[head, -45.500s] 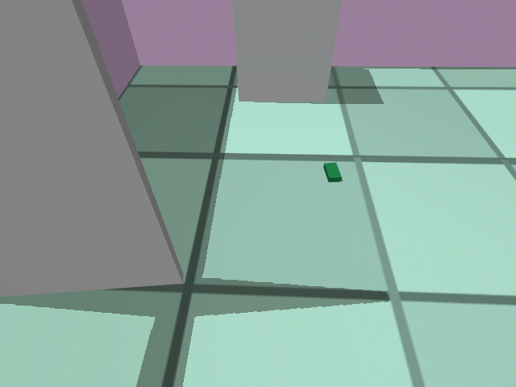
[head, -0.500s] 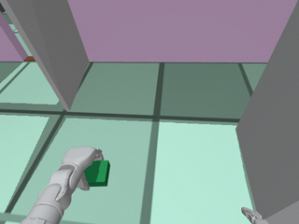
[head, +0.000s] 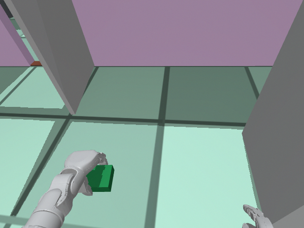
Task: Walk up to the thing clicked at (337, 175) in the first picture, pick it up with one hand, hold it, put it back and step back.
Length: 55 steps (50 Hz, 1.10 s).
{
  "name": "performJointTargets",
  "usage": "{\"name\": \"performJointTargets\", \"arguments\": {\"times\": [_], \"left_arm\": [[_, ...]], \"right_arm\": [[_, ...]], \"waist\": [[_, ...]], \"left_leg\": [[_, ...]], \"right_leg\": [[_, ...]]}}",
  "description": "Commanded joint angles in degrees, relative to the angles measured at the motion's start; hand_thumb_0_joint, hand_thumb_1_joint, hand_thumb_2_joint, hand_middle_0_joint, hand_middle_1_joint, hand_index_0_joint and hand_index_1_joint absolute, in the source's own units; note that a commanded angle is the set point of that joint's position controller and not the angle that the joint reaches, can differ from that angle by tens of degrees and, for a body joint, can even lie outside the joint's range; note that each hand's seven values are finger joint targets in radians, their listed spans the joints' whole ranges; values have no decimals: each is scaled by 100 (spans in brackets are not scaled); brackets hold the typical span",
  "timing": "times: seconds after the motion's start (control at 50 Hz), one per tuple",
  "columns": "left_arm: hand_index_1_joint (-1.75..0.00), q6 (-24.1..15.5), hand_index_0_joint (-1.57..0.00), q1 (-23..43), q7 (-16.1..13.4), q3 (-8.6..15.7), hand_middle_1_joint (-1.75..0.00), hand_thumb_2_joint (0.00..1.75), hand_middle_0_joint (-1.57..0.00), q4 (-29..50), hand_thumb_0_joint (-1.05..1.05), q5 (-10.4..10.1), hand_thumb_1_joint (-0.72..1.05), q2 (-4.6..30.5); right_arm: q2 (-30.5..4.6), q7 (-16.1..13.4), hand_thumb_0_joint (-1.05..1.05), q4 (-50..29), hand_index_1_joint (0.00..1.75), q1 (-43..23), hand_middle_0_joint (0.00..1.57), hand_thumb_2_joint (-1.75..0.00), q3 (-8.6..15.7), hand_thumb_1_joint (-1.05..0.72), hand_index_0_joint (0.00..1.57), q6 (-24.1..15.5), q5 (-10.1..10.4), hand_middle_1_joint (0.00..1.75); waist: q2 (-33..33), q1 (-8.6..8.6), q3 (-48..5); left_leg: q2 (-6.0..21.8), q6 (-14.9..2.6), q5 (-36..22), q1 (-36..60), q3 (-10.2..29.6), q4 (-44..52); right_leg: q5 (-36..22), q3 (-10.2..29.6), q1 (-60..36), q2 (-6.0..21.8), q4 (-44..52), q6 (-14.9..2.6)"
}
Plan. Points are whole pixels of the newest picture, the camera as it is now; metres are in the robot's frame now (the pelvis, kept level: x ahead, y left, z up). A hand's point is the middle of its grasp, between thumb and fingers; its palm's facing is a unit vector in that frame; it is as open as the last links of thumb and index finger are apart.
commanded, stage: hold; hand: left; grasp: from above
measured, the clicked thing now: (91, 178) +0.30 +0.22 -0.06
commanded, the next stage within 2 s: crouch in 0.60 s
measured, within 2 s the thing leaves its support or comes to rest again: neither
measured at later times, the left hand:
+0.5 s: hand (88, 175) +0.29 +0.22 -0.03, palm faces -0.46 -0.05 -0.88, open 9.7 cm
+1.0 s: hand (93, 180) +0.29 +0.22 -0.07, palm faces -0.48 -0.04 -0.87, open 9.7 cm
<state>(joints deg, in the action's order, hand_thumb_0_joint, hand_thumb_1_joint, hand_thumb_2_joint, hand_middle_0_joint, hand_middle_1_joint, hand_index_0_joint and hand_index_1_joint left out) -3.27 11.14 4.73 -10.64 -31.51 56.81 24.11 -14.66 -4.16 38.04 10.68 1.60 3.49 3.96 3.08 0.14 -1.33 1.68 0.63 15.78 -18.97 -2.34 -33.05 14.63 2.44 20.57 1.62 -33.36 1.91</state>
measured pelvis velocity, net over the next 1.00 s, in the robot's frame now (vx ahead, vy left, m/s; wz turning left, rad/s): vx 0.01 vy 0.00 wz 0.01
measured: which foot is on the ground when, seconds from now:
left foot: down 0.00-1.00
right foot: down 0.00-1.00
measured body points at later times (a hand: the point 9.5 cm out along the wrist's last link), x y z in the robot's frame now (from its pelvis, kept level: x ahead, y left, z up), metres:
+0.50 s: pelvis +0.01 +0.00 +0.01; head +0.02 -0.03 +0.45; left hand +0.31 +0.22 +0.02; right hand +0.16 -0.26 -0.11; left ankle +0.02 +0.13 -0.73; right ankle +0.03 -0.14 -0.73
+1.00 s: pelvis +0.01 +0.00 +0.00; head +0.04 -0.01 +0.45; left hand +0.31 +0.22 -0.02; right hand +0.15 -0.26 -0.12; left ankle +0.02 +0.13 -0.73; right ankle +0.03 -0.14 -0.73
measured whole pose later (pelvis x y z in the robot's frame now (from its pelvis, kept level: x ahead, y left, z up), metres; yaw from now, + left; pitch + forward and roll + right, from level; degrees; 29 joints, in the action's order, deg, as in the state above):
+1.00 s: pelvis +0.01 +0.00 +0.00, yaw +1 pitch +5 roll +0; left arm -6.7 12.6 -2.6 -10.1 -40.3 60.6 22.5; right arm -14.0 -3.7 38.0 10.2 2.0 6.0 3.3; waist 1.3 -0.8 -1.6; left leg 1.6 0.8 17.0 -22.7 -1.6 -34.7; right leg 16.1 1.8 24.1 1.7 -35.1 1.7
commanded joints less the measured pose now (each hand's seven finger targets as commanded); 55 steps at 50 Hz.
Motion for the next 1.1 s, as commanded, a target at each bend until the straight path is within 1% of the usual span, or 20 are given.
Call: {"name": "performJointTargets", "arguments": {"times": [0.0,0.02,0.1,0.14,0.16,0.18,0.28,0.36,0.4,0.46,0.62,0.66,0.68,0.7,0.76,0.82,0.86,0.96,1.02,1.08], "left_arm": [[-50,-28,-111,1884,-225,674,-49,67,-111,1176,0,-54,71,1250],[-50,-21,-110,1790,-226,671,-51,65,-109,1134,0,-81,72,1221],[-50,-7,-110,1780,-208,536,-50,66,-110,1257,0,-61,71,1120],[-50,6,-110,1803,-232,683,-50,67,-111,1151,0,-59,71,1266],[-50,8,-110,1786,-227,594,-50,65,-110,1151,0,-68,71,1173],[-50,15,-110,1789,-232,682,-49,66,-111,1146,0,-39,71,1245],[-52,8,-111,1864,-241,604,-51,68,-111,1196,0,-5,72,1190],[-51,-20,-109,1877,-246,743,-49,69,-110,1062,0,-39,69,1335],[-52,-19,-109,1786,-235,605,-51,70,-110,979,0,-39,69,1166],[-54,-66,-110,1858,-233,621,-53,72,-111,1206,0,-56,71,1224],[-53,-74,-108,1986,-369,677,-53,69,-109,999,0,38,69,1287],[-54,-62,-109,1974,-391,553,-54,69,-109,946,0,43,70,1135],[-55,-54,-111,2025,-415,635,-61,65,-105,1028,0,9,77,1214],[-50,-43,-103,2016,-417,593,-57,59,-97,935,0,5,69,1180],[-54,-24,-108,1537,-431,497,-54,67,-108,645,0,26,68,991],[-53,-75,-108,1325,-506,439,-53,65,-108,458,0,88,69,878],[-52,-162,-110,1325,-647,496,-51,66,-110,209,0,181,70,879],[-54,-479,-112,2059,-1285,707,-54,67,-112,-131,0,495,75,1044],[-55,-520,-113,2447,-1742,645,-55,68,-113,-535,0,878,76,985],[-56,-476,-112,2892,-2167,458,-56,72,-112,-1041,0,1051,75,703]], "right_arm": [[-702,-47,0,-818,30,-510,20,-90,233,-90,20,-276,-18,30],[-683,-50,0,-840,30,-568,20,-90,223,-90,20,-275,-7,30],[-676,-53,0,-824,30,-554,20,-90,222,-90,20,-278,-8,30],[-683,-61,0,-803,30,-548,20,-90,220,-90,20,-257,0,30],[-672,-63,0,-833,30,-564,20,-90,212,-90,20,-254,6,30],[-670,-64,0,-815,30,-548,20,-90,214,-90,20,-247,4,30],[-661,-66,0,-821,30,-591,20,-90,206,-90,20,-222,-3,30],[-651,-77,0,-803,30,-606,20,-90,199,-90,20,-205,0,30],[-634,-74,0,-813,30,-582,20,-90,199,-90,20,-192,1,30],[-657,-82,0,-831,30,-586,20,-90,228,-90,20,-167,6,30],[-651,-95,0,-753,30,-516,20,-90,236,-90,20,-124,11,30],[-664,-84,0,-725,30,-473,20,-90,254,-90,20,-119,10,30],[-678,-82,0,-734,30,-466,20,-91,261,-90,20,-113,12,30],[-681,-79,0,-724,30,-454,20,-89,259,-87,20,-112,17,30],[-661,-64,0,-767,30,-470,20,-90,275,-90,20,-73,33,30],[-657,-48,0,-751,30,-391,20,-90,285,-89,20,-24,21,30],[-641,-36,0,-719,30,-381,20,-90,276,-90,20,13,-12,30],[-696,35,0,-570,30,-188,20,-90,354,-90,20,82,-162,30],[-749,109,0,-474,30,30,20,-90,437,-90,20,93,-267,30],[-784,207,0,-461,30,235,20,-90,531,-90,20,121,-329,30]], "waist": [[-219,3,-1295],[-194,56,-1258],[-249,5,-1352],[-175,58,-1310],[-245,43,-1259],[-303,46,-1313],[-171,32,-1300],[-253,53,-1240],[-332,40,-1235],[-138,55,-1410],[-145,38,-1369],[-148,7,-1410],[-112,35,-1452],[-166,16,-1403],[-343,63,-1258],[-537,-5,-1208],[-610,-39,-1026],[-285,-144,-1470],[-144,-277,-1939],[-237,-406,-2115]], "left_leg": [[-231,-124,-680,682,11,570],[-234,-108,-706,670,14,607],[-251,-131,-886,782,-1,581],[-246,-117,-937,798,-9,610],[-243,-114,-920,768,1,624],[-256,-138,-902,781,-19,613],[-260,-127,-956,870,-24,665],[-279,-148,-873,822,-39,680],[-267,-150,-922,823,-26,687],[-268,-132,-1111,958,-36,689],[-256,-117,-1279,991,-16,704],[-244,-105,-1351,1038,-18,701],[-239,-101,-1383,1058,-15,713],[-222,-101,-1410,1030,-3,716],[-246,-113,-1454,933,-5,700],[-264,-133,-1500,827,-22,589],[-287,-138,-1366,586,-16,448],[-264,-66,-1223,-76,-2,-402],[-257,-54,-1217,-726,1,-1283],[-239,-52,-803,-1430,50,-1895]], "right_leg": [[-398,-194,-350,-312,615,-206],[-397,-222,-356,-317,619,-220],[-594,-203,-445,-295,656,-195],[-626,-206,-463,-293,665,-204],[-602,-219,-435,-305,673,-205],[-608,-207,-491,-289,698,-187],[-656,-194,-497,-283,726,-206],[-584,-180,-547,-262,806,-182],[-635,-192,-556,-269,800,-182],[-810,-192,-636,-272,767,-202],[-975,-229,-644,-286,757,-213],[-1029,-233,-620,-303,730,-228],[-1058,-233,-656,-299,744,-228],[-1083,-254,-644,-312,725,-223],[-1115,-271,-655,-297,743,-220],[-1209,-267,-568,-270,687,-197],[-1103,-265,-337,-243,608,-193],[-960,-271,452,-258,-221,-235],[-1013,-264,1214,-258,-989,-249],[-648,-282,1889,-259,-1510,-273]]}}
